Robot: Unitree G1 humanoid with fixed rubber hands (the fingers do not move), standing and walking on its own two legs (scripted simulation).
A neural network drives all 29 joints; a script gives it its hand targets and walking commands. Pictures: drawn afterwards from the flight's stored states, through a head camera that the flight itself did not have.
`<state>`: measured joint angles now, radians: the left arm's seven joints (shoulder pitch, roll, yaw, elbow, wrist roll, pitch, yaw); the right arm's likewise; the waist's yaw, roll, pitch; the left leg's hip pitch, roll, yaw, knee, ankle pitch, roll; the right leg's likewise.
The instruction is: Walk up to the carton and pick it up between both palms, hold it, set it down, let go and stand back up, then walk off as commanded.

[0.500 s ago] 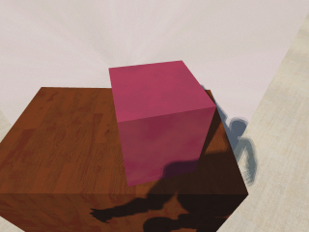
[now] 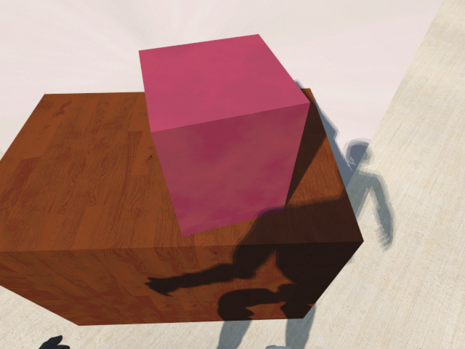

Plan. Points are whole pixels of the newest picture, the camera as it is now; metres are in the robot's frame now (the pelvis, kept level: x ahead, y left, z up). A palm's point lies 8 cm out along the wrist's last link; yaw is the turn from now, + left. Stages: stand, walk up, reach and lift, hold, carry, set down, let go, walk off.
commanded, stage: walk off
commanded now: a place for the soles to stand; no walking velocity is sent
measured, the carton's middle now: (218, 139) +0.51 +0.03 +0.07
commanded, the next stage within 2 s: none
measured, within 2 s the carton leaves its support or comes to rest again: neither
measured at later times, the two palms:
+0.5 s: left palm out of the picture -0.01 +0.32 -0.11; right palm out of the picture -0.03 -0.33 -0.06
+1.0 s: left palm out of the picture -0.19 +0.30 -0.09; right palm out of the picture -0.21 -0.36 -0.07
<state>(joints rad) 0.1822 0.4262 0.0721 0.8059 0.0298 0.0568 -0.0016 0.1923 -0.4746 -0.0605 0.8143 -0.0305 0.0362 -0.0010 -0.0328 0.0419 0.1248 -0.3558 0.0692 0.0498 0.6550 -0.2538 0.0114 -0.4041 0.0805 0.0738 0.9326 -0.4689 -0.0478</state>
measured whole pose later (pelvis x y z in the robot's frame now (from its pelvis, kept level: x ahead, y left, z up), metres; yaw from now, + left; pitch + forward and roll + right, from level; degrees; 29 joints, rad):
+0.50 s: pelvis -0.13 +0.00 +0.00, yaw -2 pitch -2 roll +2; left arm 0.18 0.46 0.08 0.70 0.00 0.07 0.04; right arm 0.18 -0.41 -0.04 0.76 -0.03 0.04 0.01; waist 0.03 -0.13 0.14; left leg -0.21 -0.08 0.00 0.61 -0.37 0.03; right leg -0.47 0.02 0.23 0.75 -0.34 0.00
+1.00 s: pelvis -0.31 -0.02 -0.01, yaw -7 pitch -3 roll -2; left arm 0.26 0.44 0.08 0.72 0.02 0.06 0.00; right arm 0.15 -0.47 -0.06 0.68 -0.03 0.04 0.00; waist 0.02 0.03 0.17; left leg -0.47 0.09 0.01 0.61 -0.10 0.01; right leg -0.26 0.04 0.09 0.74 -0.41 -0.03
